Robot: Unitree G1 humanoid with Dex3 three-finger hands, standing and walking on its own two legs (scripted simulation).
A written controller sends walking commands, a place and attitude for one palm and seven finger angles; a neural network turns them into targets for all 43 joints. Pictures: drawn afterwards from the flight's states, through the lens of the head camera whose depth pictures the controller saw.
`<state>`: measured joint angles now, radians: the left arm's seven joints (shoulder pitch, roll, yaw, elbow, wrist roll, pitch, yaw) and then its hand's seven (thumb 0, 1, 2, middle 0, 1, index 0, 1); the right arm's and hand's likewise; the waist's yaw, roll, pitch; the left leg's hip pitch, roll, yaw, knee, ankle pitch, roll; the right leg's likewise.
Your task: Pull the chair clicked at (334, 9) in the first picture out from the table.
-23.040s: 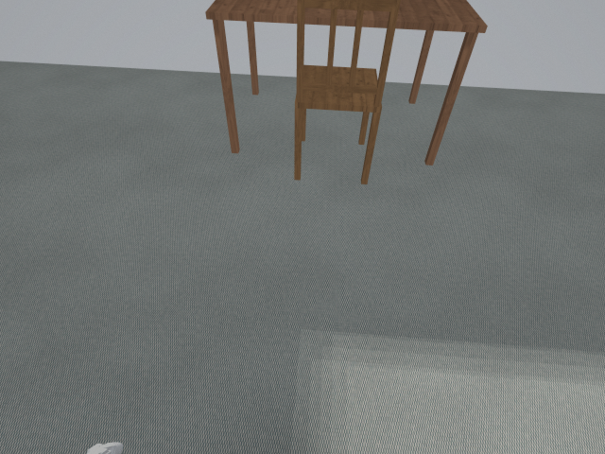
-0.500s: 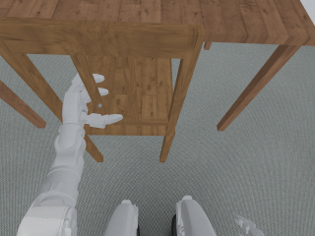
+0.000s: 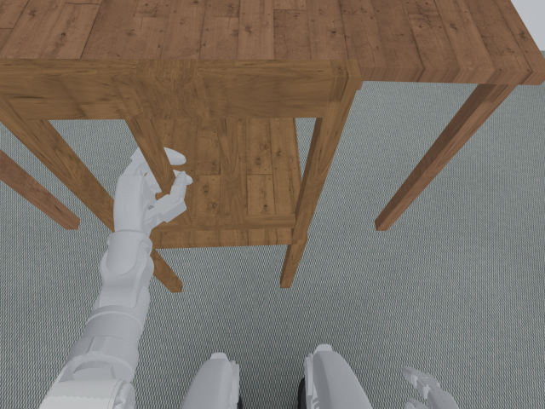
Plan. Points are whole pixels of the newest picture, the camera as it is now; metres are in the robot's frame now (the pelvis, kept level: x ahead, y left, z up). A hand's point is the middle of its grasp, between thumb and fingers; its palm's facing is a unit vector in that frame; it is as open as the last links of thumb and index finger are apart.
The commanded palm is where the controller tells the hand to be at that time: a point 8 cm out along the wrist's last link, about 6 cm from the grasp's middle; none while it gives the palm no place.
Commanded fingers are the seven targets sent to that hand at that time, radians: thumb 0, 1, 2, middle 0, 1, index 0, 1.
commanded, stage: hook a spindle and tug to test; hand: left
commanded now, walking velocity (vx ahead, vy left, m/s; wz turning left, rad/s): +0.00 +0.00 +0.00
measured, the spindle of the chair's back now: (167, 180) +0.44 +0.16 +0.02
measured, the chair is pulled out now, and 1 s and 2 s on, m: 0.01 0.06 0.17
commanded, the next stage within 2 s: step backward, pulling the chair out in 0.42 s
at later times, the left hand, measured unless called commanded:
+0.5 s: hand (179, 217) +0.38 +0.13 +0.02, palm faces -0.02 -1.00 -0.02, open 5.5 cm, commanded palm +0.36 +0.18 +0.02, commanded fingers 0.00 0.90 0.90 -0.50 -1.45 -0.50 -1.45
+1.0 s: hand (177, 222) +0.36 +0.13 +0.04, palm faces -0.02 -0.99 -0.13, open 5.3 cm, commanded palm +0.33 +0.18 +0.04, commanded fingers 0.00 0.90 0.90 -0.50 -1.45 -0.50 -1.45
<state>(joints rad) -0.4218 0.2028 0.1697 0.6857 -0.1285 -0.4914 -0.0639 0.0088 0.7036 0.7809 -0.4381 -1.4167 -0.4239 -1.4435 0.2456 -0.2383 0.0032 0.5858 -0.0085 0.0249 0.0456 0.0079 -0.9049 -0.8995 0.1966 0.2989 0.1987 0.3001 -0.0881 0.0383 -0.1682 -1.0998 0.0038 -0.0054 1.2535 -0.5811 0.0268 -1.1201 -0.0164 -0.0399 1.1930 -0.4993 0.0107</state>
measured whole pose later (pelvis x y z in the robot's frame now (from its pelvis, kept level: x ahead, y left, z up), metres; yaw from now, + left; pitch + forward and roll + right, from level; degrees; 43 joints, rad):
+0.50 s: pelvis +0.00 -0.01 +0.00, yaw +1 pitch +24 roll -2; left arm -0.30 0.19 0.14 0.56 -0.13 -0.50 -0.09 0.00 0.70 0.78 -0.45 -1.41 -0.42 -1.45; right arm 0.21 -0.24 0.00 0.57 -0.01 0.01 0.03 0.01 -0.90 -0.90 0.20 0.30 0.20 0.30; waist -0.07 0.03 -0.17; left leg -1.09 0.00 -0.01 1.27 -0.59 0.02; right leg -1.11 -0.02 -0.05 1.22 -0.52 0.00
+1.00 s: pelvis +0.00 +0.01 +0.10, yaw -2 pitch +8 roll -1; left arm -0.37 0.19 0.05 0.87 -0.06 -0.24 0.08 0.06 0.71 0.75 -0.33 -1.16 -0.49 -1.45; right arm 0.25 -0.24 -0.02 0.62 0.04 0.12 -0.10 0.01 -0.90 -0.90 0.20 0.30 0.20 0.30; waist -0.08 -0.01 0.05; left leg -0.45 0.01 0.06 0.63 -0.32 0.03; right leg -0.49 0.00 0.00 0.57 -0.22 0.02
